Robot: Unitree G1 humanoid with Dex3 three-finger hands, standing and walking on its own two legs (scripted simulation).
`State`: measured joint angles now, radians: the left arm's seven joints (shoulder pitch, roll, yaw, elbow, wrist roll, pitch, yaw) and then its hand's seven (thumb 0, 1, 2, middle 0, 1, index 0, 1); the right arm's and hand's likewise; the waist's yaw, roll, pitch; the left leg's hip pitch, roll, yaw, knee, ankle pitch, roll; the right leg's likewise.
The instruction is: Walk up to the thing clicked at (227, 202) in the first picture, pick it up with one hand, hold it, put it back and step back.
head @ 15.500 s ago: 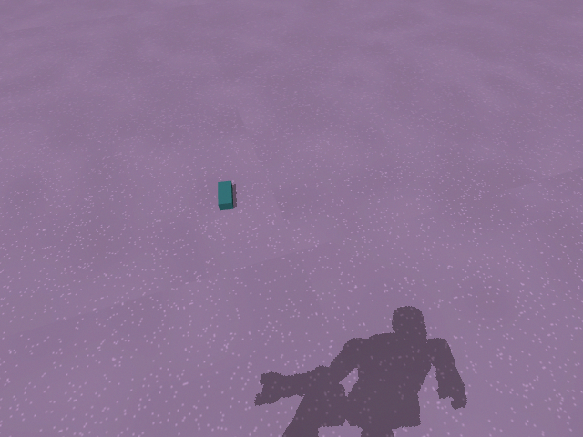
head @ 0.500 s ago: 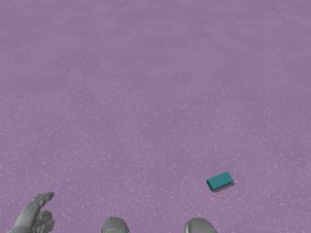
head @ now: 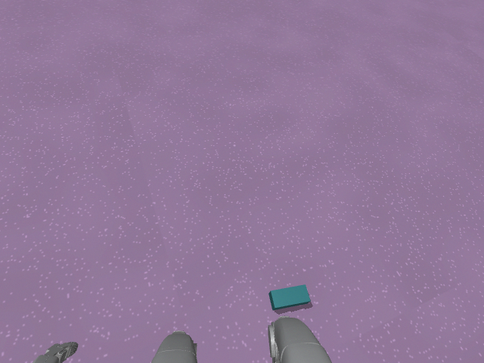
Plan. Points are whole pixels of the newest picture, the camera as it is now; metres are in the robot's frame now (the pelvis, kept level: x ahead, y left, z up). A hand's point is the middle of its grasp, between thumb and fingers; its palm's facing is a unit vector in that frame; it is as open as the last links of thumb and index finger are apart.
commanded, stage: walk up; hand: left
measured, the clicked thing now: (289, 297) +0.38 -0.25 -0.72
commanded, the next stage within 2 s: none
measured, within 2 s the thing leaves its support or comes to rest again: neither
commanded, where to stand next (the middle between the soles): +0.04 -0.54 m, yaw +9 degrees
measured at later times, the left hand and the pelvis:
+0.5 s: hand out of the picture +0.06 +0.04 -0.15, palm faces +0.03 -0.93 -0.37, open 7.4 cm; pelvis +0.00 -0.25 -0.01, yaw +6 degrees
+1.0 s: hand out of the picture +0.00 -0.23 -0.15, palm faces +0.02 -0.93 -0.36, open 7.4 cm; pelvis -0.05 -0.51 -0.01, yaw +4 degrees
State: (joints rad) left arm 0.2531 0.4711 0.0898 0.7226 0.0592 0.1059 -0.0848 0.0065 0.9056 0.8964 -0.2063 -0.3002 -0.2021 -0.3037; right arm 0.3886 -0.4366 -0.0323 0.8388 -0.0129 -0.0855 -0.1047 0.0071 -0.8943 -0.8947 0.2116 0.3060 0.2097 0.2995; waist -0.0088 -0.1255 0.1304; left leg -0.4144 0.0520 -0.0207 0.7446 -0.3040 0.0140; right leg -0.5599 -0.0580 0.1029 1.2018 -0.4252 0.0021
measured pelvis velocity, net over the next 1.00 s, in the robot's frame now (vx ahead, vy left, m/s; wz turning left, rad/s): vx -0.05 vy -0.51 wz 0.07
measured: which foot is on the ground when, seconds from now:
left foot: down 0.00-0.18, up 0.20-0.44, down 0.46-0.86, up 0.88-1.00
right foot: up 0.00-0.14, down 0.16-0.48, up 0.50-0.82, down 0.84-1.00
